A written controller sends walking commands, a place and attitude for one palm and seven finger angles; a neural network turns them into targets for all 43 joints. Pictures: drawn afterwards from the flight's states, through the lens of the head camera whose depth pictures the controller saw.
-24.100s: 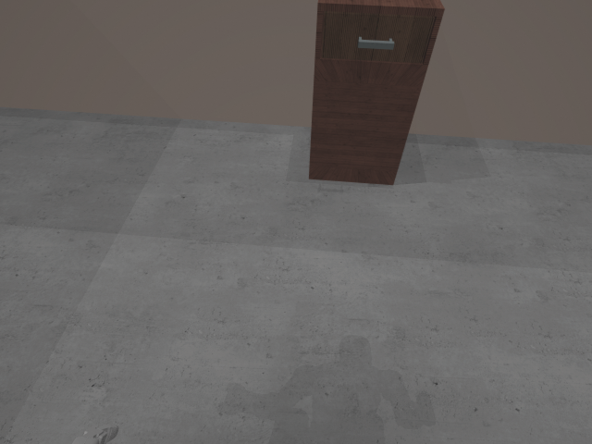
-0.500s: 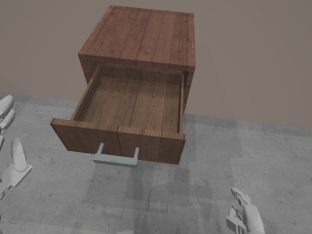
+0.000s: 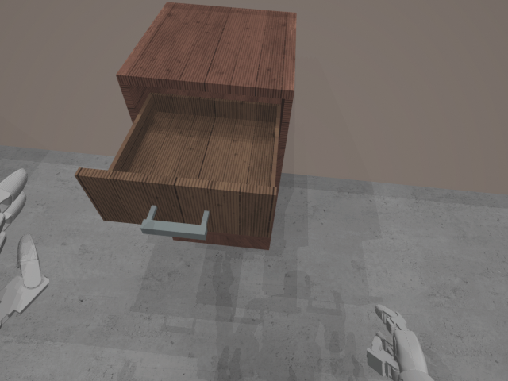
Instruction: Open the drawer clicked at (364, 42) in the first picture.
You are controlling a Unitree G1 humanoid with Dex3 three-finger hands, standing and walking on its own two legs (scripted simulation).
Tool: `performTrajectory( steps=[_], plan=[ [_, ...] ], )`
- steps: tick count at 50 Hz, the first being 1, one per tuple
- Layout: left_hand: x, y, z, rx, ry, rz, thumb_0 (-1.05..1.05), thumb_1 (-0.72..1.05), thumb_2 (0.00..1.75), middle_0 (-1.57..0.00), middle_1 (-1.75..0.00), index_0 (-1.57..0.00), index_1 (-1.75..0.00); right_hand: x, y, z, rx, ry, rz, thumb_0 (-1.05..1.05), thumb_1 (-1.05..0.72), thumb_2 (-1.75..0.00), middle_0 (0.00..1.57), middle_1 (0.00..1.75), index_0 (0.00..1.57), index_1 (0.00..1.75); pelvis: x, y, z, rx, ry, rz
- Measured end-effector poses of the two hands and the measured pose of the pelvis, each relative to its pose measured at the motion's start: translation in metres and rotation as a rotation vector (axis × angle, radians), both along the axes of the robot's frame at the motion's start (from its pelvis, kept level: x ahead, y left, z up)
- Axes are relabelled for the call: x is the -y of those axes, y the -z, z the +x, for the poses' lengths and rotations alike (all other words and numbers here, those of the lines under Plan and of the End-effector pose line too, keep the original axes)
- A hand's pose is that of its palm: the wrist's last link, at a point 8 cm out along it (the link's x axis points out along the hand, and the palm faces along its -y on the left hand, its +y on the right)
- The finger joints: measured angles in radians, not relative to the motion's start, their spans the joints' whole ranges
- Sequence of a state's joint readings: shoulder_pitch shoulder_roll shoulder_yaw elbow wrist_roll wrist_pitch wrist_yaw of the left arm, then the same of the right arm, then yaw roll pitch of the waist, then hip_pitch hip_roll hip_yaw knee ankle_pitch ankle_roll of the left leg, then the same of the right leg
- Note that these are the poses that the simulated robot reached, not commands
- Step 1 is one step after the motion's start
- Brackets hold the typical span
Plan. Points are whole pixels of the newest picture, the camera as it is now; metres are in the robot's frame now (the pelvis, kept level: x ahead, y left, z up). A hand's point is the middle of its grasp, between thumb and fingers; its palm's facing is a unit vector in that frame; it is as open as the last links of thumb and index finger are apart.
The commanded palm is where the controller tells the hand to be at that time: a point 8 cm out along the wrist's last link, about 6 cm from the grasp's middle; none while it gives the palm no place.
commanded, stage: step back with the hand held close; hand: left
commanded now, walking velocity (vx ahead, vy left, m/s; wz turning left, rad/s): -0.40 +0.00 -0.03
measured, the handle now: (177, 221) +0.41 +0.18 -0.06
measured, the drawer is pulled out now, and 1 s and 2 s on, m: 0.30 0.30 0.30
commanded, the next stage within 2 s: stop stepping back and stand still in 0.06 s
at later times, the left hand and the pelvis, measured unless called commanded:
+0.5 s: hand out of the picture +0.09 +0.21 +0.16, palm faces +0.34 -0.82 -0.46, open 7.4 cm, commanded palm +0.02 +0.26 +0.18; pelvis -0.10 -0.02 +0.00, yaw +1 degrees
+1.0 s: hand out of the picture +0.09 +0.23 +0.13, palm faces +0.31 -0.82 -0.47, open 7.4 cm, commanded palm none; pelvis -0.11 -0.02 +0.00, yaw +2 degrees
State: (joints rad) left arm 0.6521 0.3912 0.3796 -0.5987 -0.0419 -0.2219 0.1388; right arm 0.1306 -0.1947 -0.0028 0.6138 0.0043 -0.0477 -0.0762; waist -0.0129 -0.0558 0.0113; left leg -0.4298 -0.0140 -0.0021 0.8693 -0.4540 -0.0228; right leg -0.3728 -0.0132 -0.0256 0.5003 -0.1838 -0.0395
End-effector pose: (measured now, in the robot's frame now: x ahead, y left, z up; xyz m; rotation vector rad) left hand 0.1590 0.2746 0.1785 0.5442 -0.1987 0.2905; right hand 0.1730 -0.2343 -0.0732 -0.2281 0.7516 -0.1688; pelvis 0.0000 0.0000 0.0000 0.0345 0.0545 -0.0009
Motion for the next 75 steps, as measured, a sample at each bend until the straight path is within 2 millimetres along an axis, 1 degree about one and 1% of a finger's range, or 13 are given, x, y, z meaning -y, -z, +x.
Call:
performTrajectory(
  steps=[8, 16, 23, 29, 38, 48, 50, 54, 58, 61, 64, 69, 75],
  plan=[
    [-0.008, 0.006, -0.039, 0.024, 0.002, 0.006, 0.02, 0.89, 0.9, -0.21, -0.31, -0.21, -0.3, 0.001, -0.002, -0.031, 0.019, -0.03, -0.041, 0.01, -0.91, -0.9, 0.2, 0.3, 0.2, 0.3, -0.002, 0.007, -0.041, -0.003, -0.035, -0.015],
    [0.024, -0.006, -0.08, 0.051, 0.014, 0.026, 0.02, 0.89, 0.9, -0.21, -0.31, -0.21, -0.3, -0.007, 0.011, -0.072, 0.05, -0.068, 0.082, 0.01, -0.91, -0.9, 0.21, 0.3, 0.2, 0.3, 0.02, 0.01, -0.077, 0.027, -0.004, -0.053],
    [0.027, -0.002, -0.105, 0.007, -0.015, -0.013, 0.01, 0.89, 0.9, -0.21, -0.31, -0.21, -0.3, 0.015, 0.01, -0.125, -0.026, -0.011, 0.05, 0.01, -0.91, -0.9, 0.21, 0.3, 0.2, 0.3, 0.024, 0.0, -0.098, 0.035, -0.008, -0.018],
    [0.022, 0.004, -0.123, 0.002, -0.021, -0.019, 0.01, 0.89, 0.9, -0.21, -0.31, -0.21, -0.3, 0.035, 0.004, -0.154, -0.028, 0.02, -0.024, 0.01, -0.91, -0.9, 0.21, 0.3, 0.2, 0.3, 0.021, 0.0, -0.111, 0.053, -0.015, -0.03],
    [0.025, -0.004, -0.132, 0.066, -0.043, 0.003, 0.01, 0.89, 0.9, -0.21, -0.31, -0.21, -0.3, 0.038, 0.009, -0.153, 0.0, 0.008, -0.006, 0.01, -0.91, -0.9, 0.21, 0.3, 0.2, 0.3, 0.028, 0.004, -0.115, 0.066, -0.026, -0.033],
    [0.017, 0.007, -0.119, 0.027, -0.029, -0.042, 0.01, 0.89, 0.9, -0.21, -0.31, -0.21, -0.3, 0.016, -0.001, -0.136, 0.016, -0.017, 0.001, 0.01, -0.91, -0.9, 0.21, 0.3, 0.2, 0.3, 0.019, 0.0, -0.107, 0.064, -0.018, -0.031],
    [0.01, 0.03, -0.107, -0.059, -0.022, -0.029, 0.01, 0.89, 0.9, -0.2, -0.31, -0.21, -0.3, 0.013, 0.008, -0.13, 0.003, -0.065, 0.026, 0.01, -0.91, -0.9, 0.21, 0.3, 0.2, 0.3, 0.016, 0.002, -0.106, 0.046, -0.038, -0.032],
    [-0.004, 0.151, -0.094, -0.521, -0.139, -0.223, 0.0, 0.9, 0.9, -0.2, -0.3, -0.2, -0.3, 0.009, 0.038, -0.132, -0.123, -0.088, 0.061, 0.01, -0.91, -0.9, 0.21, 0.3, 0.2, 0.3, 0.011, 0.007, -0.106, 0.043, -0.046, -0.031],
    [0.024, 0.262, -0.136, -0.996, -0.197, -0.407, 0.01, 0.91, 0.9, -0.19, -0.3, -0.19, -0.3, 0.005, 0.048, -0.156, -0.23, -0.046, 0.073, 0.01, -0.91, -0.9, 0.21, 0.3, 0.2, 0.3, 0.011, 0.007, -0.105, 0.07, -0.032, -0.026],
    [0.06, 0.308, -0.186, -1.267, -0.185, -0.507, 0.01, 0.91, 0.9, -0.19, -0.3, -0.19, -0.3, 0.004, 0.052, -0.185, -0.333, -0.01, 0.066, 0.01, -0.91, -0.9, 0.21, 0.3, 0.2, 0.3, 0.011, 0.004, -0.104, 0.084, -0.019, -0.029],
    [0.064, 0.322, -0.226, -1.368, -0.272, -0.568, -0.01, 0.99, 0.9, -0.2, -0.3, -0.2, -0.3, 0.004, 0.054, -0.22, -0.464, 0.013, 0.054, 0.01, -0.91, -0.9, 0.21, 0.3, 0.2, 0.3, 0.014, 0.0, -0.104, 0.084, -0.022, -0.036],
    [0.054, 0.322, -0.28, -1.521, -0.345, -0.563, -0.01, 1.0, 0.9, -0.2, -0.3, -0.2, -0.3, 0.01, 0.058, -0.269, -0.633, 0.065, 0.042, 0.01, -0.93, -0.9, 0.21, 0.3, 0.2, 0.3, 0.013, -0.003, -0.103, 0.082, -0.022, -0.043],
    [0.048, 0.315, -0.316, -1.629, -0.409, -0.542, 0.0, 0.95, 0.9, -0.2, -0.3, -0.2, -0.3, 0.002, 0.063, -0.306, -0.731, 0.103, 0.074, 0.01, -0.92, -0.9, 0.2, 0.3, 0.2, 0.3, 0.01, -0.005, -0.101, 0.088, -0.016, -0.041]
  ],
)
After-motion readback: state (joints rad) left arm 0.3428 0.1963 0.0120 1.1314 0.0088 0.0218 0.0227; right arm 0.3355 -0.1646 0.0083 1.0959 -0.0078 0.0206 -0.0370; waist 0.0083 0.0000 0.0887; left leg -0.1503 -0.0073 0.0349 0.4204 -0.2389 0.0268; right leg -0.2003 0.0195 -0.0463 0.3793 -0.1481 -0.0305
